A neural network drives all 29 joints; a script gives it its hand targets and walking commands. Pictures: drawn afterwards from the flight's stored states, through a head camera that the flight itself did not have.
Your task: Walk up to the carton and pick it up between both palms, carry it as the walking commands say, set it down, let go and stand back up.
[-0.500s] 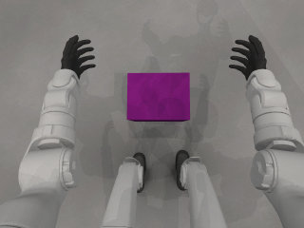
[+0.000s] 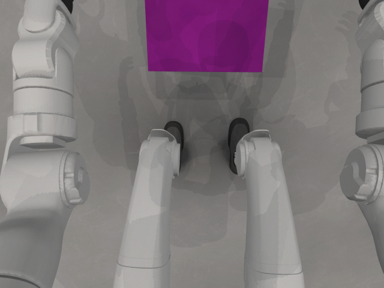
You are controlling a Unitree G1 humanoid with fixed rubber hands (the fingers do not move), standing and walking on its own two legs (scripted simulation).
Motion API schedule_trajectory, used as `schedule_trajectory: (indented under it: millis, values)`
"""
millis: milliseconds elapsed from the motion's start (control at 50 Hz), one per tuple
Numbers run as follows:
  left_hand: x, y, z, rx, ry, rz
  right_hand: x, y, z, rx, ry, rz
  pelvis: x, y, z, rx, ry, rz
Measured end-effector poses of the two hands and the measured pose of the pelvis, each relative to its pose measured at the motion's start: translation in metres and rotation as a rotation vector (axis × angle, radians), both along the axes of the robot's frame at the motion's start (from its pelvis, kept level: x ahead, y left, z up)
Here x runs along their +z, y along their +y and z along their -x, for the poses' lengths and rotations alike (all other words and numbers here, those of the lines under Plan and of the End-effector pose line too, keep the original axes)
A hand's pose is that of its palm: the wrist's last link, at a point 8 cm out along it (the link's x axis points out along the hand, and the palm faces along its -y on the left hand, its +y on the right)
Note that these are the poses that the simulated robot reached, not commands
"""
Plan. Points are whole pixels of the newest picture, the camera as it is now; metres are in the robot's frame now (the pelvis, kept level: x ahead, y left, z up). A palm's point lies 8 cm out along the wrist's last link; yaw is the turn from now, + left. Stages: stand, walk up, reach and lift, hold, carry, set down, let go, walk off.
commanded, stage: reach and lift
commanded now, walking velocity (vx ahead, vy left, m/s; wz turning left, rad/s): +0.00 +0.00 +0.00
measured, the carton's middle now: (205, 33) +0.52 +0.01 -0.47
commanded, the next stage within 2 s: none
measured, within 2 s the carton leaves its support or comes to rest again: neither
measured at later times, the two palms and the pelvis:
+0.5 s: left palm (103, 11) +0.53 +0.21 -0.30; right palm (320, 10) +0.53 -0.21 -0.31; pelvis -0.02 +0.00 -0.16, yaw +1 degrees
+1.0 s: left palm (125, 26) +0.53 +0.21 -0.42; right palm (301, 22) +0.53 -0.22 -0.42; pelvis +0.00 +0.00 -0.24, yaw +1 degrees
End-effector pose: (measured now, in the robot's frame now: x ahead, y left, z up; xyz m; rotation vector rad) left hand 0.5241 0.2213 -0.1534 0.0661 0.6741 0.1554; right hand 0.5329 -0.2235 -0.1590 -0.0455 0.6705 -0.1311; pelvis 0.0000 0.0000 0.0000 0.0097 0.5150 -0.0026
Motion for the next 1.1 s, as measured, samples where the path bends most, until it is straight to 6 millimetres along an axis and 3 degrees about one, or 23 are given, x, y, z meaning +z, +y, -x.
schedule_trajectory:
  millis: [120,400,580,820,980,1100]
  values:
    - [-0.029,-0.012,-0.008,0.008,0.004,0.001,-0.022,-0.002,-0.005,-0.023,0.009,0.004,-0.046,-0.005,0.014,0.0,-0.033,-0.004]
    - [-0.121,-0.012,-0.004,0.012,0.029,-0.016,-0.129,0.009,0.004,-0.03,0.02,-0.006,-0.131,-0.007,0.019,-0.003,-0.008,-0.025]
    - [-0.167,-0.009,-0.013,0.021,0.025,-0.002,-0.164,0.008,-0.007,-0.035,0.02,0.029,-0.172,-0.002,0.013,0.002,-0.007,-0.01]
    - [-0.244,-0.017,0.002,0.001,0.071,0.006,-0.243,0.021,0.007,-0.044,0.083,-0.011,-0.213,0.003,0.002,0.019,0.015,0.011]
    - [-0.265,-0.015,-0.002,0.011,0.073,-0.009,-0.256,0.001,-0.001,-0.059,0.046,0.018,-0.235,0.001,0.0,0.023,0.017,0.002]
    - [-0.261,-0.023,-0.008,0.004,0.042,0.007,-0.262,0.01,0.001,-0.025,0.06,-0.002,-0.239,-0.004,0.0,0.018,0.007,-0.008]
